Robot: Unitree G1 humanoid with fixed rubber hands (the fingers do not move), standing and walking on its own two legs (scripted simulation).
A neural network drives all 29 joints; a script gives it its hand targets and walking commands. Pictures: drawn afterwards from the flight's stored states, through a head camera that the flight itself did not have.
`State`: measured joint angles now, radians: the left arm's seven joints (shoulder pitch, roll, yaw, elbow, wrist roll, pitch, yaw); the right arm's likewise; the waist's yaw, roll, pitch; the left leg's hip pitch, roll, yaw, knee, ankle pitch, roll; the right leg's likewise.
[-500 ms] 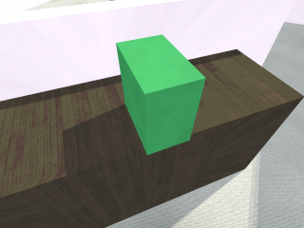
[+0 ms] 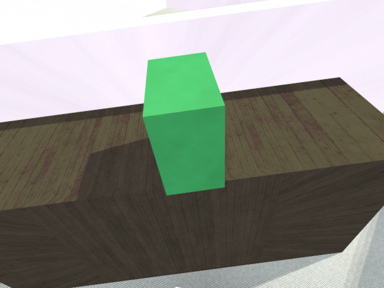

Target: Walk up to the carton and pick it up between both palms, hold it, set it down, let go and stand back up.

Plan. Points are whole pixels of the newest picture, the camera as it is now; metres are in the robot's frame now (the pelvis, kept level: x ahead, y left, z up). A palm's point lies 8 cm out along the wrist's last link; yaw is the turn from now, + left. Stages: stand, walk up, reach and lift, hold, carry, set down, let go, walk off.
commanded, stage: walk up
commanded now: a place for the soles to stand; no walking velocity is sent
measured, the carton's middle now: (186, 123) +0.53 +0.05 +0.08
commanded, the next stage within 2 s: none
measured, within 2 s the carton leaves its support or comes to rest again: neither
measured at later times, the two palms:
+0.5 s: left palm out of the picture -0.05 +0.12 -0.10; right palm out of the picture +0.15 -0.30 -0.14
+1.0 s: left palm out of the picture +0.17 +0.21 -0.13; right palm (337, 261) +0.24 -0.30 -0.14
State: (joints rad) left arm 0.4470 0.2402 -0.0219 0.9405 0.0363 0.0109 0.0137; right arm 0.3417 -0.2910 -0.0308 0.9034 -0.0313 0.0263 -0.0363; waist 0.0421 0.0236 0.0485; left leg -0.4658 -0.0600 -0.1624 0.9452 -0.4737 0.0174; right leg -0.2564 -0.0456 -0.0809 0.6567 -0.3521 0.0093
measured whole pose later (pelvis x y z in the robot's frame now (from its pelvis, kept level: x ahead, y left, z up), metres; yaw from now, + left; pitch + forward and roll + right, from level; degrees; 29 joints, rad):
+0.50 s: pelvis +0.09 -0.07 +0.01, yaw +6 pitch -3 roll +3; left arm 0.58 0.11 -0.05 1.00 0.03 -0.03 0.05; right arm 0.27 -0.24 0.02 1.00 -0.04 0.02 -0.01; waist 0.04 0.03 0.07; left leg -0.47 0.01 0.09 0.79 -0.15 0.01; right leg -0.02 0.03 -0.21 0.38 -0.32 -0.09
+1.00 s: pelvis +0.14 -0.03 -0.01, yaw -1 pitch -2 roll +0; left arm 0.36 0.17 0.00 0.82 0.03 -0.02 0.11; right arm 0.08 -0.29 0.00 0.94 -0.01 0.11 -0.01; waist 0.00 0.03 0.10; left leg -0.36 0.00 0.21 0.68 -0.30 0.11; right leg -0.33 -0.01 -0.02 0.71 -0.32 0.00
